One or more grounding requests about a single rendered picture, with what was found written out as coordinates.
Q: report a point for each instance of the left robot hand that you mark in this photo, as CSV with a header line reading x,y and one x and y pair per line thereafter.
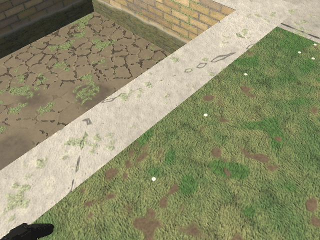
x,y
29,232

